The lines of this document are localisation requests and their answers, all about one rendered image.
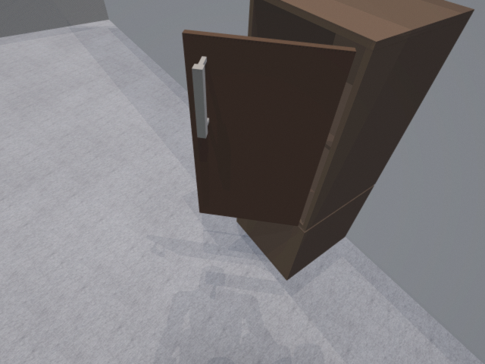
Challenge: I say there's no cupboard door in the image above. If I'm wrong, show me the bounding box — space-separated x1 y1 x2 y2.
182 30 356 226

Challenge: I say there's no handle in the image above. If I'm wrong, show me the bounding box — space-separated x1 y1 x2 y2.
192 56 209 139

